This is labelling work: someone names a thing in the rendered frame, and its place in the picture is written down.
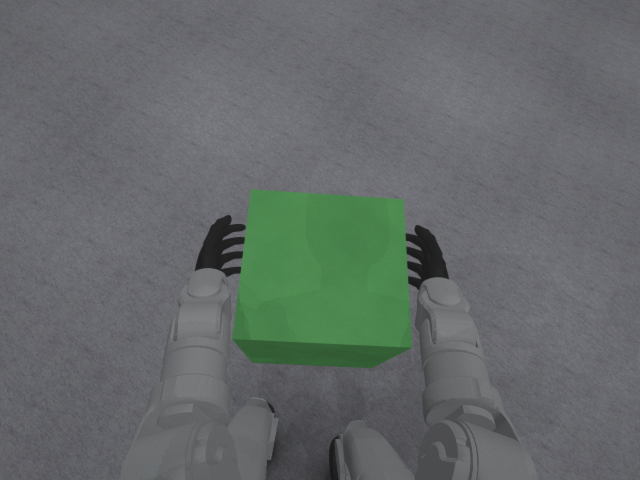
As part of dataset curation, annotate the robot left shin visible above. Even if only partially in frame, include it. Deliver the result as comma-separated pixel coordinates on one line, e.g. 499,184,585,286
237,397,272,414

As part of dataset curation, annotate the robot right forearm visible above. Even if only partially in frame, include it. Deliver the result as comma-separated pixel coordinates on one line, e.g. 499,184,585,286
415,277,538,478

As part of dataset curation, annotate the robot right thigh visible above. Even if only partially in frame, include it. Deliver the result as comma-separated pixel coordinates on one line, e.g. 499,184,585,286
335,428,415,480

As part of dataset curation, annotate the right robot hand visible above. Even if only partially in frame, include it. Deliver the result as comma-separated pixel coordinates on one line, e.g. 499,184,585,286
406,225,449,290

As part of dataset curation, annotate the robot left forearm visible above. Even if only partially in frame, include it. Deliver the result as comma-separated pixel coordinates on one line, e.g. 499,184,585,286
119,268,232,480

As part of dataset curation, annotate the robot right upper arm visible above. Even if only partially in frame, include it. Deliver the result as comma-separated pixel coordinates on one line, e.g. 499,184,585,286
415,418,538,480

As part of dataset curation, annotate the carton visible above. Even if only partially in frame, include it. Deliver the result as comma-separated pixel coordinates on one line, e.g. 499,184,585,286
232,189,412,368

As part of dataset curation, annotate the left robot hand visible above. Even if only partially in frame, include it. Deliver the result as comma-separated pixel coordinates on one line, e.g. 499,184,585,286
195,215,246,277

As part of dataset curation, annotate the robot left upper arm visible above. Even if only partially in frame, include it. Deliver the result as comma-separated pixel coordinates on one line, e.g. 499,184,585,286
120,419,241,480

